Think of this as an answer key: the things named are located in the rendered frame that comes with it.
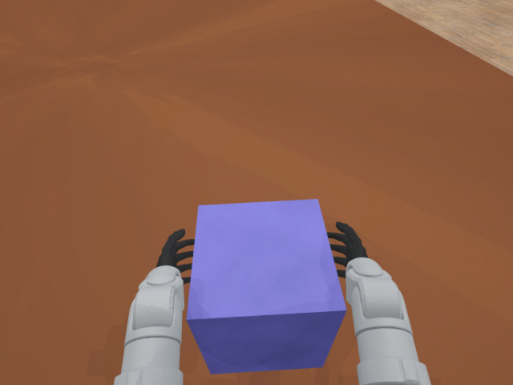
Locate carton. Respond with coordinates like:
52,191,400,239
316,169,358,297
186,199,347,375

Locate robot right hand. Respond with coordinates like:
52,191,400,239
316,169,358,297
327,221,368,278

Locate robot left hand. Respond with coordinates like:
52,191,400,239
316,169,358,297
156,229,195,284

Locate robot right forearm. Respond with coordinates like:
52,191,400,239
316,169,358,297
345,257,431,385

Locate robot left forearm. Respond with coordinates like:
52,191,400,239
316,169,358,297
114,265,184,385

